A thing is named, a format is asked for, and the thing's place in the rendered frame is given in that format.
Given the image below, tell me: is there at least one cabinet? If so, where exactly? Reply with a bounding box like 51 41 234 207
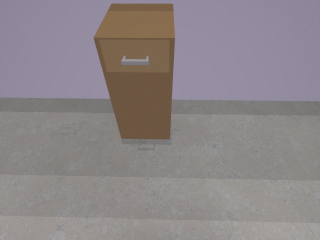
93 3 175 140

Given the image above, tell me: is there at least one handle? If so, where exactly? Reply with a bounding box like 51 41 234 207
121 56 149 65

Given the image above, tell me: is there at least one drawer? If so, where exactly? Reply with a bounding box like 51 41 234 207
99 39 170 72

